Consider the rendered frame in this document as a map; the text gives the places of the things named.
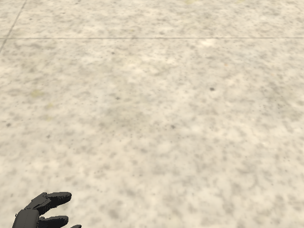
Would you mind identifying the robot left hand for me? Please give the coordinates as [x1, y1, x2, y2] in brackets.
[12, 192, 81, 228]

